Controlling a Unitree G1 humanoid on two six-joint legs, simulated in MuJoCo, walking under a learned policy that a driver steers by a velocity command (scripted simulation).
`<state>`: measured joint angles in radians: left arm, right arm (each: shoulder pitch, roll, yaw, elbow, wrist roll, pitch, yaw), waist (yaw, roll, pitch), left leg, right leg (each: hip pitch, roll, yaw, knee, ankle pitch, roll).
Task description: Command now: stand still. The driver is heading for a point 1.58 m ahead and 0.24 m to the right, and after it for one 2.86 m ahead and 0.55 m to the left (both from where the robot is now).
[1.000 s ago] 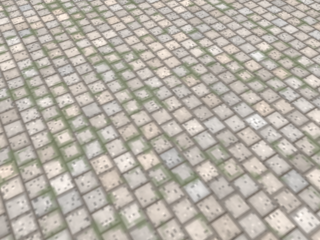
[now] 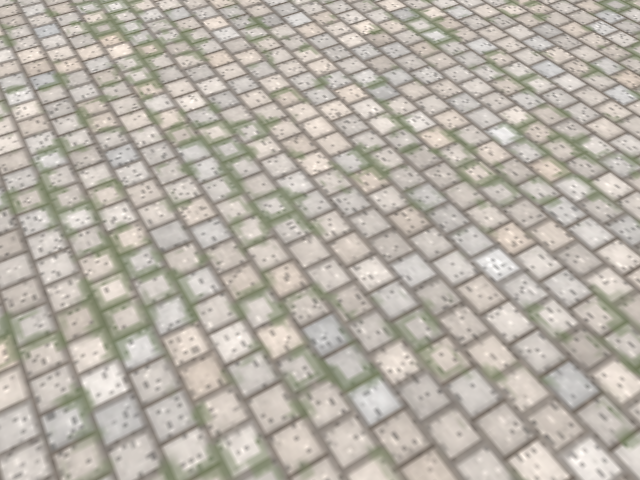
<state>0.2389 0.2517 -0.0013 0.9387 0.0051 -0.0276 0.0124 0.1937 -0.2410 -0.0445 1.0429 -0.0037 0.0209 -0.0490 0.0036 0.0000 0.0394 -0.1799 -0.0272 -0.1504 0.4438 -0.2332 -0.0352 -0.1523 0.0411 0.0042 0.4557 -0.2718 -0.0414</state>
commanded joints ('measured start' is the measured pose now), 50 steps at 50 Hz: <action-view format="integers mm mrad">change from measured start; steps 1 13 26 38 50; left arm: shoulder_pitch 19 46 138 65 -152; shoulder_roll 117 112 221 60 72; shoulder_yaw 22 16 60 21 45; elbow -26 18 48 -36 -143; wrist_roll -1 -3 -16 -9 -21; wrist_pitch -9 -5 -8 -32 -62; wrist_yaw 3 3 25 -10 -27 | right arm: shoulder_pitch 11 31 -60 310 210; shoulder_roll -110 -103 -96 -203 -135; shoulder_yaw -16 -5 8 -46 4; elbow -12 37 -19 57 -12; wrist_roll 0 1 19 31 0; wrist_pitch -9 -11 -61 -113 -122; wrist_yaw -4 -8 7 37 43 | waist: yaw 0 2 57 -142 -49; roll -6 -6 -156 186 57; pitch -8 -3 124 -66 72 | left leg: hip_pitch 17 4 -320 324 136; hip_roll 31 33 43 266 206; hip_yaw -12 1 111 -140 48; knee -43 -52 350 -122 -343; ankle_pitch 172 166 -211 -145 342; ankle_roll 21 16 39 135 210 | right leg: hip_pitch -45 -34 -42 -380 -588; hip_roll -84 -81 -362 -63 -155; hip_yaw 86 89 499 -7 -8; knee -112 -118 -369 336 362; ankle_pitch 108 132 -519 -143 247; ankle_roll -9 -14 -221 -22 42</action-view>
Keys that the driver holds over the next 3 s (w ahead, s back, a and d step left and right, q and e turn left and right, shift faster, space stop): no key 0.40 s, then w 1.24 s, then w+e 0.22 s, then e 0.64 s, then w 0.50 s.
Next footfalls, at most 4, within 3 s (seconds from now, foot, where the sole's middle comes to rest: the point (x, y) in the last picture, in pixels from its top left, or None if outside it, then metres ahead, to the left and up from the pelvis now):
0.74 left None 0.13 0.16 -0.78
1.24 right None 0.51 -0.06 -0.78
1.78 left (262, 353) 0.82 0.18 -0.78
2.26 right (365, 309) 0.95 -0.07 -0.78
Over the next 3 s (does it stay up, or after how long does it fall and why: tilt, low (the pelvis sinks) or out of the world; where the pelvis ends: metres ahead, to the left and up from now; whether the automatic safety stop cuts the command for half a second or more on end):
stays up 0.99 0.01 0.01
